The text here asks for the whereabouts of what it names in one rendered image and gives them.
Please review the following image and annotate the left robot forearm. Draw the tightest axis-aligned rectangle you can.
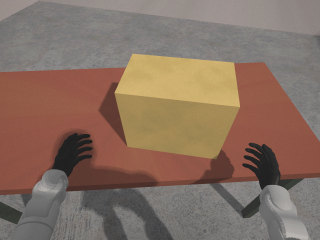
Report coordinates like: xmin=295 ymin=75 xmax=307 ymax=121
xmin=10 ymin=169 xmax=69 ymax=240

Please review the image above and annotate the right robot forearm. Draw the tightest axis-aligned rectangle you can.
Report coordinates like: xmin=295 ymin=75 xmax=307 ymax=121
xmin=259 ymin=185 xmax=311 ymax=240

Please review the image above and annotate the left robot hand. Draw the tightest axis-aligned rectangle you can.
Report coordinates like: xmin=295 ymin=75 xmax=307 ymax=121
xmin=52 ymin=133 xmax=93 ymax=177

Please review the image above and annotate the right robot hand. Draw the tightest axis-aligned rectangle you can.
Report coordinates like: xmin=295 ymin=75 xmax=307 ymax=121
xmin=242 ymin=143 xmax=282 ymax=190

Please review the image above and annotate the table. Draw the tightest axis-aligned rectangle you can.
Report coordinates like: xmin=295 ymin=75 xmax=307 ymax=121
xmin=0 ymin=62 xmax=320 ymax=225

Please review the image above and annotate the carton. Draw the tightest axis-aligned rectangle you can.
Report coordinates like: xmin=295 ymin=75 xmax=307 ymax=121
xmin=114 ymin=54 xmax=240 ymax=160

